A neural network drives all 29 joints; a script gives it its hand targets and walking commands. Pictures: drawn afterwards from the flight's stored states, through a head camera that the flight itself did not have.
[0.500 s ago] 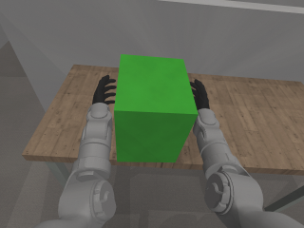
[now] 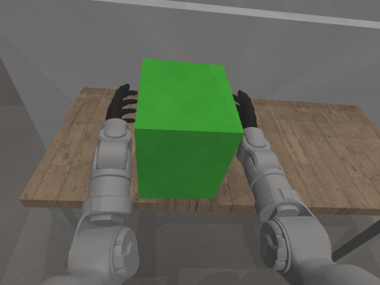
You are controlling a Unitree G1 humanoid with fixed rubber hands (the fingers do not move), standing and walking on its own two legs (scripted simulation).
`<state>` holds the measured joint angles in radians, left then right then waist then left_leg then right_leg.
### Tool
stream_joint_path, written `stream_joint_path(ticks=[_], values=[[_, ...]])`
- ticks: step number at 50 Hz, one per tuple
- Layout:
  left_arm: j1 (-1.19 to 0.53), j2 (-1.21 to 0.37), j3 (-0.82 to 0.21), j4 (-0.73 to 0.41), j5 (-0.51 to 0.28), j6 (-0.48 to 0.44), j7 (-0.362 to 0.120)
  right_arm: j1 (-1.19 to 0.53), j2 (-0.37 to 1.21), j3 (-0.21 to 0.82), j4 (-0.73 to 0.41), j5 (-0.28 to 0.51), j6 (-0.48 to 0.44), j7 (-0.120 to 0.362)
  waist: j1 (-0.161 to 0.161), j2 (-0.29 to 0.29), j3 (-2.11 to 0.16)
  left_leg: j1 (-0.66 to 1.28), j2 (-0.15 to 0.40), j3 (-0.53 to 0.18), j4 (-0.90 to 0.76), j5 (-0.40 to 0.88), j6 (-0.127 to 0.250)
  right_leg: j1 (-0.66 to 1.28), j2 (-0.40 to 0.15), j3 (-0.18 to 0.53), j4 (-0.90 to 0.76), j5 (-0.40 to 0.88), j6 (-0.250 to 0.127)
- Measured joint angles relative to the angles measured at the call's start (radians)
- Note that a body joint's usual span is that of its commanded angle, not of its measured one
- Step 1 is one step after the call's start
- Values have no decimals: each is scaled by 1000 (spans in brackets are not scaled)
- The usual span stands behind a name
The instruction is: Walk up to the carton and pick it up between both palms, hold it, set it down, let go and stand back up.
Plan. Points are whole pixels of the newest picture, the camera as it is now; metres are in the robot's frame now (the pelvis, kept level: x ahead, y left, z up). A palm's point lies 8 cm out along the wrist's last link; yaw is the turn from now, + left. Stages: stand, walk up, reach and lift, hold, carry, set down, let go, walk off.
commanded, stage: reach and lift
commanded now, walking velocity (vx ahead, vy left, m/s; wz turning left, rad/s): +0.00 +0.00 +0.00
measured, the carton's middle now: (180, 132) +0.42 +0.00 +0.11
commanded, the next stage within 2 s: hold in 1.32 s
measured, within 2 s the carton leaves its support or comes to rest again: neither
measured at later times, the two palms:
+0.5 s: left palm (113, 114) +0.37 +0.14 +0.20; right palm (250, 125) +0.37 -0.14 +0.18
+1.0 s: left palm (112, 109) +0.37 +0.14 +0.21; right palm (251, 119) +0.37 -0.14 +0.19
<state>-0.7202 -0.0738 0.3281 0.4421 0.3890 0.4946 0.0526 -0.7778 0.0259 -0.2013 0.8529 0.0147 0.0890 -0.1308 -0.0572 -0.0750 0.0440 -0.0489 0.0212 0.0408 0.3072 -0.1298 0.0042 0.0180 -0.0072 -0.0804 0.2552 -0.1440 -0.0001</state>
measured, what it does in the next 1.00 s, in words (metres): stands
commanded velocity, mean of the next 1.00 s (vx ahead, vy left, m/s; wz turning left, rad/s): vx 0.00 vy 0.00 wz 0.00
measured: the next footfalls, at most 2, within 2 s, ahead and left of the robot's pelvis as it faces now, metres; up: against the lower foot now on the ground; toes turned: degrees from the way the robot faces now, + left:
none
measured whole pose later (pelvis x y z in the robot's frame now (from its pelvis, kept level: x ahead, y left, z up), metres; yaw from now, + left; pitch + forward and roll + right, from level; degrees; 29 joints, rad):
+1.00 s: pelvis +0.00 +0.00 +0.00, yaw +1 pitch -11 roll -1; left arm -0.70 -0.07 0.32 0.16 0.45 0.71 -0.04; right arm -0.75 0.01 -0.05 0.63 0.15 0.23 -0.20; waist -0.11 -0.08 0.10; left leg 0.03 0.02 0.03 0.32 -0.14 0.00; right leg 0.10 -0.01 -0.09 0.25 -0.16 0.00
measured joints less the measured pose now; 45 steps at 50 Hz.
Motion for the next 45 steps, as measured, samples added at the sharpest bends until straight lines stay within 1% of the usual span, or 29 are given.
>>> stream_joint_path(ticks=[11, 20, 32, 45], values=[[-4, -4, 3, -105, 43, 95, -40, 4, -1, 44, -70, 46, 54, -16, -23, -9, 19, 32, -6, -3, -1, 1, 5, 34, -5, -3, 0, -1, 3], [11, -8, -8, -191, 57, 151, -60, 26, -7, 92, -140, 87, 85, -35, -38, -13, 38, 51, -5, -6, 5, -2, 6, 57, -5, -6, -3, 0, 4], [-11, -6, 0, -213, 66, 183, -73, 17, -2, 84, -164, 80, 105, -38, -34, -7, 43, 50, -4, -3, -4, 3, 4, 50, -3, -3, 0, -1, 0], [17, -1, -7, -270, 63, 208, -89, 28, -16, 142, -208, 126, 130, -64, -49, -10, 53, 73, -1, -12, 7, -13, -1, 84, 0, -12, -6, -11, 0]])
